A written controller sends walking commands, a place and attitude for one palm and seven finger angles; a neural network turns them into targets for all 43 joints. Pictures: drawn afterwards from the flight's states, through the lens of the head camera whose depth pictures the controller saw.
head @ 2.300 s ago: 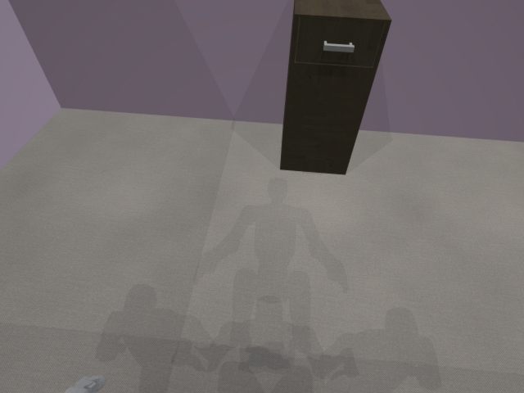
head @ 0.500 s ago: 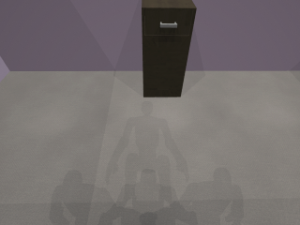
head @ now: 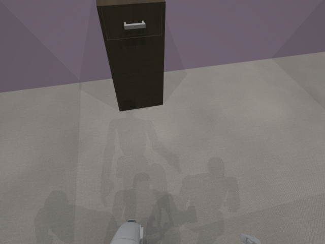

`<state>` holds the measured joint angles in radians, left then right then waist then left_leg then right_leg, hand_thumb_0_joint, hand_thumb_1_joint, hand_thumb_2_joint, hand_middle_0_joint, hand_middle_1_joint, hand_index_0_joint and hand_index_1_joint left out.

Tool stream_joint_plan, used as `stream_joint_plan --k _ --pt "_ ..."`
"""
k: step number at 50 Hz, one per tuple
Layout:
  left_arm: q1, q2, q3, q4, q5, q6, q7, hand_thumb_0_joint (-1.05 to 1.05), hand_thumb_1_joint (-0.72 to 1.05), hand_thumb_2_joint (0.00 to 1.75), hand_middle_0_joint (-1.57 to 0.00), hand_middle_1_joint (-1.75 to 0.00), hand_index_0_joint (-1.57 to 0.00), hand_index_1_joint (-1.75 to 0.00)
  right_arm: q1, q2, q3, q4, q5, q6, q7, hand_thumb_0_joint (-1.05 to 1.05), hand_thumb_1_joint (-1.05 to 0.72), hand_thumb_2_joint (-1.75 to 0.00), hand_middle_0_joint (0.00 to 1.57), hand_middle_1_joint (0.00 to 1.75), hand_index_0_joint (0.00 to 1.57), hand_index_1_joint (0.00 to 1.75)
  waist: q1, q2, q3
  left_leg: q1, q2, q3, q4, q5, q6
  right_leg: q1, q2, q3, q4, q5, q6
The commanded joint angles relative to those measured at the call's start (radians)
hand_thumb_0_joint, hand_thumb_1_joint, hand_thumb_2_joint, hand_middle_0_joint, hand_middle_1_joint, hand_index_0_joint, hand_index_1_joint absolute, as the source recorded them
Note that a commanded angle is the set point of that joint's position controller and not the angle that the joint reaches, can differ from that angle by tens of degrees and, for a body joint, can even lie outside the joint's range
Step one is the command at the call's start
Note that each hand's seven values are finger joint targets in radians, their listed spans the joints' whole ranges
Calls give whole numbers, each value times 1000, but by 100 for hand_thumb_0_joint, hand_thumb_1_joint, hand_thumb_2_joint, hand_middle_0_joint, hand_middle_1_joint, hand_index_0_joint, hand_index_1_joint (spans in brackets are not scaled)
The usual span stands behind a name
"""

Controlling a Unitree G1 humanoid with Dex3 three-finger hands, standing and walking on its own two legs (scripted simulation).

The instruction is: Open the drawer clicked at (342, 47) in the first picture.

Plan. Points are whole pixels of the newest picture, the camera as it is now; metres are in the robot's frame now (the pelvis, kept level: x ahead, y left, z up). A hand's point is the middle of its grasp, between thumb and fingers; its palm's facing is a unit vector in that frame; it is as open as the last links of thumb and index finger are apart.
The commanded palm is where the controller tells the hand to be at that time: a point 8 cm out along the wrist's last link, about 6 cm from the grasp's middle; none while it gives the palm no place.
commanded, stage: walk to a spot facing it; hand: left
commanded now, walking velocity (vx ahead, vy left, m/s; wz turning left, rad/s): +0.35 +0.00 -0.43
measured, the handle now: (134, 24) +1.21 +0.30 -0.04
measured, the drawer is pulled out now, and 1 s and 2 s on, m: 0.00 0.00 0.00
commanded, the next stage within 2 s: turn to face it in 1.44 s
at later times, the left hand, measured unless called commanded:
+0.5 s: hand (97, 175) +0.33 +0.27 -0.17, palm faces -0.23 -0.96 -0.17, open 7.4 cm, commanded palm none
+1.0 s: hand (146, 133) +0.54 +0.13 -0.18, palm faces -0.51 -0.83 -0.21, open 7.2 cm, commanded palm none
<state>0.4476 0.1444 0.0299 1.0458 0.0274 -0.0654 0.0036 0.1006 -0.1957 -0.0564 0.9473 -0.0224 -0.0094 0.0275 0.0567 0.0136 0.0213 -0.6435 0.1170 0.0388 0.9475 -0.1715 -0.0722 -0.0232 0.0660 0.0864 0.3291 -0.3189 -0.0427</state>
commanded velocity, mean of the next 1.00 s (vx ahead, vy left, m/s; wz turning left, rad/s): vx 0.32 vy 0.00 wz -0.58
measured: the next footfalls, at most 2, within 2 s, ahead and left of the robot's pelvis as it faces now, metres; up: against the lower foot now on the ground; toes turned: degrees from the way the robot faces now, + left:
left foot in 0.12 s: +0.21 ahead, +0.14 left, +0.00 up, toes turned +2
right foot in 0.86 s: +0.39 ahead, -0.06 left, +0.00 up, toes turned -38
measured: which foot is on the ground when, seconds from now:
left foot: up 0.00-0.10, down 0.12-0.86, up 0.88-1.00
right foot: down 0.00-0.12, up 0.14-0.84, down 0.86-1.00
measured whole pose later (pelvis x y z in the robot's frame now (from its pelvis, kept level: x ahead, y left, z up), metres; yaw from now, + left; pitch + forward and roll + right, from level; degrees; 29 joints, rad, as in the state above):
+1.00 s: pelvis +0.39 +0.00 -0.01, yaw -35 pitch +0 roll -1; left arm 0.26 0.20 0.08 0.98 0.01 -0.04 0.00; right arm 0.30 -0.13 -0.06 1.00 -0.02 -0.01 -0.01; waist -0.01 -0.01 0.06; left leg -0.47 0.16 0.05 1.34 -0.35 -0.06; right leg -0.25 0.09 -0.10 0.57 -0.32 -0.11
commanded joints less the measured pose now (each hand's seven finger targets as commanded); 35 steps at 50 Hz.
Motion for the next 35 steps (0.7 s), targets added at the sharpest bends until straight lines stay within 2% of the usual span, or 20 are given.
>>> stream_joint_plan --k 1,2,3,4,5,6,7,8,9,10,11,13,15,17,21,24,26,30,32,35 --pt "63 191 50 -39 5 -5 24 0 90 90 -20 -30 -20 -30 -152 -46 -4 -135 8 -46 -1 0 -90 -90 20 30 20 30 11 -153 78 17 -32 37 -194 -38 23 -6 -251 190 -34 524 -122" --pt "41 203 54 -47 5 -3 25 0 90 90 -20 -30 -20 -30 -126 -52 -3 -133 11 -51 -3 0 -90 -90 20 30 20 30 -2 -167 62 99 -42 36 -253 -59 35 -23 -256 190 -9 566 -117" --pt "27 211 58 -52 3 -3 24 0 90 90 -20 -30 -20 -30 -75 -62 -8 -119 11 -56 -9 0 -90 -90 20 30 20 30 -27 -157 30 211 -76 60 -312 -66 45 -40 -239 180 52 656 -109" --pt "3 217 61 -58 -2 -4 24 0 90 90 -20 -30 -20 -30 43 -83 -13 -81 8 -62 -22 0 -90 -90 20 30 20 30 -83 -138 -18 386 -99 69 -403 -10 57 -91 -204 154 165 724 -86" --pt "-15 204 66 -60 -6 -5 21 0 90 90 -20 -30 -20 -30 221 -140 -28 -28 5 -66 -36 0 -90 -90 20 30 20 30 -153 -90 -114 653 -51 23 -448 44 69 -201 -162 124 355 610 -53" --pt "32 151 67 -76 -24 0 7 0 90 90 -20 -30 -20 -30 364 -272 -59 4 -12 -70 -46 0 -90 -90 20 30 20 30 -185 182 -264 922 227 -295 -458 70 146 -421 -29 -1 668 173 -1" --pt "29 121 58 -96 -23 -4 -1 0 90 90 -20 -30 -20 -30 424 -309 -57 19 -5 -65 -45 0 -90 -90 20 30 20 30 -175 300 -296 929 420 -563 -612 71 217 -568 18 -28 949 -252 19" --pt "-28 146 63 -107 -15 0 0 0 90 90 -20 -30 -20 -30 346 -265 -44 0 2 -56 -44 0 -90 -90 20 30 20 30 -153 172 -176 773 424 -547 -668 -39 245 -591 -59 10 1030 -215 6" --pt "-60 139 65 -100 -8 8 -3 0 90 90 -20 -30 -20 -30 264 -190 -29 -7 2 -66 -48 0 -90 -90 20 30 20 30 -114 177 -102 673 365 -445 -696 -63 185 -617 -93 4 1064 -106 16" --pt "-94 135 63 -99 -2 17 -17 0 90 90 -20 -30 -20 -30 196 -137 -11 -23 4 -73 -48 0 -90 -90 20 30 20 30 -86 129 -1 536 327 -338 -708 -56 169 -615 -136 -23 1060 -47 26" --pt "-93 123 68 -95 6 32 -27 0 90 90 -20 -30 -20 -30 179 -93 0 -22 1 -79 -47 0 -90 -90 20 30 20 30 -60 114 45 445 277 -225 -726 -33 125 -569 -152 -33 1031 6 31" --pt "-53 79 63 -80 9 67 -34 0 90 90 -20 -30 -20 -30 183 -59 7 -1 4 -88 -51 0 -90 -90 20 30 20 30 -19 133 68 348 200 -53 -737 25 57 -517 -142 -53 1000 88 41" --pt "-39 72 67 -79 8 85 -36 0 90 90 -20 -30 -20 -30 189 -55 6 6 10 -94 -56 0 -90 -90 20 30 20 30 -2 144 50 371 179 22 -745 51 36 -550 -146 -56 997 161 48" --pt "-67 69 73 -92 13 96 -37 0 90 90 -20 -30 -20 -30 228 -44 2 16 11 -97 -58 0 -90 -90 20 30 20 30 -6 115 57 411 167 75 -755 102 14 -623 -144 -59 1001 224 55" --pt "-153 77 74 -117 12 105 -38 0 90 90 -20 -30 -20 -30 311 -52 6 46 15 -100 -63 0 -90 -90 20 30 20 30 -27 72 69 522 182 105 -751 218 -2 -743 -150 -64 976 269 65" --pt "-237 77 69 -141 10 105 -40 0 90 90 -20 -30 -20 -30 380 -63 8 72 12 -100 -69 0 -90 -90 20 30 20 30 -55 56 85 626 205 117 -734 318 23 -814 -155 -86 919 247 68" --pt "-271 72 66 -147 8 103 -40 0 90 90 -20 -30 -20 -30 419 -56 13 91 10 -99 -73 0 -90 -90 20 30 20 30 -63 60 95 689 212 139 -723 419 18 -841 -148 -111 876 232 63" --pt "-380 61 50 -173 4 96 -45 0 90 90 -20 -30 -20 -30 493 -46 17 124 2 -90 -76 0 -90 -90 20 30 20 30 -103 67 126 760 229 177 -714 494 63 -820 -146 -181 710 184 44" --pt "-408 44 44 -184 3 92 -46 0 90 90 -20 -30 -20 -30 500 -47 18 136 -1 -84 -76 0 -90 -90 20 30 20 30 -103 77 144 780 235 224 -707 556 86 -793 -135 -220 624 158 30" --pt "-417 44 39 -187 1 84 -42 0 90 90 -20 -30 -20 -30 512 -57 13 142 -3 -72 -74 0 -90 -90 20 30 20 30 -101 94 140 784 229 297 -633 807 96 -673 -84 -296 502 77 -8"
